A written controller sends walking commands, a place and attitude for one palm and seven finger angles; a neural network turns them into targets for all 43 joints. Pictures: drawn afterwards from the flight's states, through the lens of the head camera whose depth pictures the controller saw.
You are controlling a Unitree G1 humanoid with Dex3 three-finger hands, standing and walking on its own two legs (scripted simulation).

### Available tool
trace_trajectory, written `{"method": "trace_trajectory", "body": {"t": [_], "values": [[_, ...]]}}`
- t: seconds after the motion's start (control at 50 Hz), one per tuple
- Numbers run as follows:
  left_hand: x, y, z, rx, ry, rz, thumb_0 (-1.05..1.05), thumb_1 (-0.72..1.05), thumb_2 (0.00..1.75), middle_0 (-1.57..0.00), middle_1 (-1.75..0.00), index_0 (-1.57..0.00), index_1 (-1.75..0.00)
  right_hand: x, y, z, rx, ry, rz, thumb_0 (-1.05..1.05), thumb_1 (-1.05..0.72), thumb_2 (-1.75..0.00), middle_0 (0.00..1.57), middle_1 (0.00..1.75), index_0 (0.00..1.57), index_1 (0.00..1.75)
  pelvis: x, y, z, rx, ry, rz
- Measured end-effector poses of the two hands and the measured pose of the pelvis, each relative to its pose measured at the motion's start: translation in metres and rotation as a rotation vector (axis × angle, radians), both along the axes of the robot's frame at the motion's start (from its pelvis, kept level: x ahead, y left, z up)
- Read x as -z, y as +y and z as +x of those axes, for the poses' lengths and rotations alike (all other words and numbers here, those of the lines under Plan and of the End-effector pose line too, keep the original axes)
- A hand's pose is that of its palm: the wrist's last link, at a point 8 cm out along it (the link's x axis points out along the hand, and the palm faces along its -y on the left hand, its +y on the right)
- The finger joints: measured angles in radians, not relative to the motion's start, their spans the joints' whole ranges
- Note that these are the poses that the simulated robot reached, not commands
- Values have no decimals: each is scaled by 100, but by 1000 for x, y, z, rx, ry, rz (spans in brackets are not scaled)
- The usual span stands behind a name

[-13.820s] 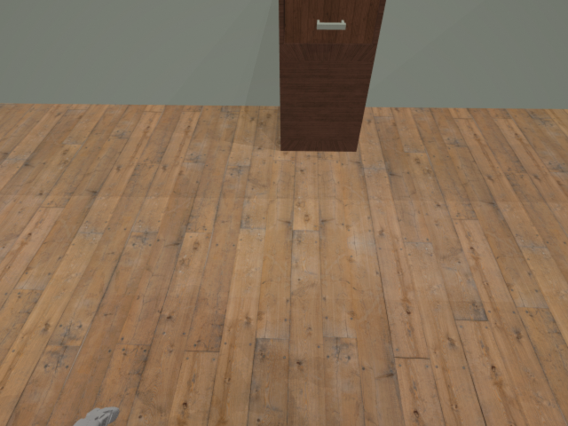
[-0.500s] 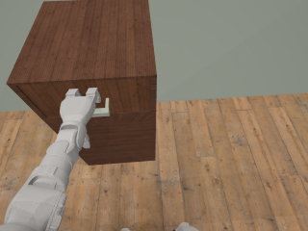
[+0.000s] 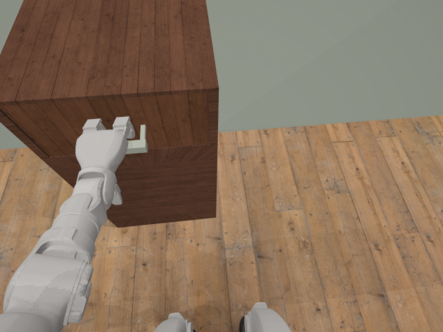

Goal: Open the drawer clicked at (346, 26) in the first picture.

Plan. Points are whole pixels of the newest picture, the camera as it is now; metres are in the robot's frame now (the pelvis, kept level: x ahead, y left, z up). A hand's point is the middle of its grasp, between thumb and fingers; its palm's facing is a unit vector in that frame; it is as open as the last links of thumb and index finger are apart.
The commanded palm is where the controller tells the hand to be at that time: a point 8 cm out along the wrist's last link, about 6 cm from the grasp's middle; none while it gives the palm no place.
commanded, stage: lower the fingers behind the handle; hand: left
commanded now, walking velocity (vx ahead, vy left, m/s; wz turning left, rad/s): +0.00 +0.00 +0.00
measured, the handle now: (118, 139) +0.50 +0.20 -0.03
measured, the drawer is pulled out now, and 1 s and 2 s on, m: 0.00 0.00 0.03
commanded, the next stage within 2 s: close the thumb around the handle in 0.72 s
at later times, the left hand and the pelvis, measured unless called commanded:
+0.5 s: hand (117, 166) +0.45 +0.20 -0.05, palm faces -0.04 -0.03 -1.00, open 13.8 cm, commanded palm +0.43 +0.21 +0.01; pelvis -0.01 +0.01 -0.02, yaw +0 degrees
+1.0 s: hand (117, 166) +0.45 +0.20 -0.05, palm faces -0.05 -0.03 -1.00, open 13.0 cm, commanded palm +0.43 +0.20 +0.01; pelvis +0.00 +0.01 -0.01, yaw +0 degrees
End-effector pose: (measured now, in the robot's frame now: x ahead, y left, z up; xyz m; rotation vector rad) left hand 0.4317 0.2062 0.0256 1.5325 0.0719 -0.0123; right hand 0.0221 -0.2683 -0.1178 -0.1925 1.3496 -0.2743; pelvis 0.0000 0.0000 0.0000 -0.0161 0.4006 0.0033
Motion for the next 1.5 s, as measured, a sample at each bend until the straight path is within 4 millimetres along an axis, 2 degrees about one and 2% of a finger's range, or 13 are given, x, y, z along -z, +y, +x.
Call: {"method": "trace_trajectory", "body": {"t": [0.36,0.5,0.92,1.06,1.38,1.5], "values": [[22,-1,1,-4,7,5,0,-49,30,-31,-121,-32,-120,12,10,-4,-7,-1,-1,1,-91,-90,20,30,20,30,13,7,-7,1,32,-8],[23,-1,2,-7,-17,8,0,-49,30,-31,-121,-32,-120,17,12,-4,-14,7,3,1,-91,-90,20,30,20,30,17,8,-9,-4,37,-11],[22,-1,2,-5,-3,-1,0,-46,32,-31,-121,-32,-120,12,6,-4,-8,9,-6,1,-91,-90,20,30,20,30,13,5,-5,0,34,-10],[22,-2,3,-15,-3,12,0,-24,41,-32,-123,-34,-123,13,7,2,-13,6,0,1,-91,-90,20,30,20,30,13,5,-3,-4,35,-9],[22,-3,8,-13,11,9,0,58,76,-38,-132,-40,-132,14,6,7,-15,-2,1,1,-91,-90,20,30,20,30,13,3,-1,-3,41,-8],[23,-3,8,-14,3,13,0,78,85,-39,-134,-41,-134,14,5,5,-17,5,-1,1,-91,-90,20,30,20,30,14,3,-1,-5,42,-8]]}}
